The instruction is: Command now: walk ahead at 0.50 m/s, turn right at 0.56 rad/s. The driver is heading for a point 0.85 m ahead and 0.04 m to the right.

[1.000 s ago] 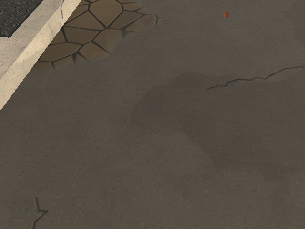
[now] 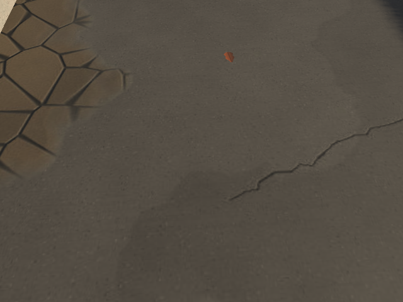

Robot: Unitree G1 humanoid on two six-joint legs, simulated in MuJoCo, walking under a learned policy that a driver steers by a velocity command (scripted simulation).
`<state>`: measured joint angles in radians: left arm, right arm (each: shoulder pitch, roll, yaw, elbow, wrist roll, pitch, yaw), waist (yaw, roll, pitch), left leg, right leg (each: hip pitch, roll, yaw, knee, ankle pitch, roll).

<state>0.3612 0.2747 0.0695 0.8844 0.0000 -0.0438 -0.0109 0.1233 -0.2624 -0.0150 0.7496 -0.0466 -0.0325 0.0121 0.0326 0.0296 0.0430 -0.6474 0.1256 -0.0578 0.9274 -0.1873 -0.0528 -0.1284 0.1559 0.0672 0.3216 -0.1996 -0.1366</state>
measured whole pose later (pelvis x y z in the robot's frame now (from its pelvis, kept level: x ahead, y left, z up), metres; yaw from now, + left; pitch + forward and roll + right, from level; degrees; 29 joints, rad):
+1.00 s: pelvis +0.50 -0.09 +0.00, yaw -17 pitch +0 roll +0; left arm 0.36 0.24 0.04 0.89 0.02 -0.09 0.00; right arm 0.27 -0.27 -0.06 0.86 -0.03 -0.01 0.04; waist 0.01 0.05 0.02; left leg -0.63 0.08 -0.03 1.02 -0.16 0.03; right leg -0.05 0.06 -0.13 0.25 -0.20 -0.08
